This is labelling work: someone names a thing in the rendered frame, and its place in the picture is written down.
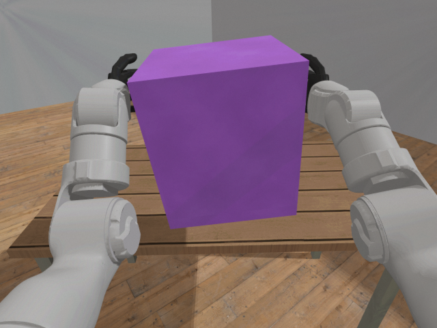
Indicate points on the right robot forearm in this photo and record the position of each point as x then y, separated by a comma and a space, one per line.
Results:
372, 160

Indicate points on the left robot upper arm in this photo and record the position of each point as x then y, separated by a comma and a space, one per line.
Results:
89, 240

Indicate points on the left robot forearm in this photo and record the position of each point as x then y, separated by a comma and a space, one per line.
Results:
99, 134

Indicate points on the carton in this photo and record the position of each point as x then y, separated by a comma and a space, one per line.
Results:
223, 126

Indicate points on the robot left hand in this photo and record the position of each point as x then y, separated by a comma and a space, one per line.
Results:
118, 72

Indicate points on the table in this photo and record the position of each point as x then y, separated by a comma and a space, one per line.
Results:
322, 222

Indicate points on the right robot upper arm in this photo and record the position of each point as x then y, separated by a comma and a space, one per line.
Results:
398, 229

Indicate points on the robot right hand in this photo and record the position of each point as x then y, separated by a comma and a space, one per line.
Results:
316, 76

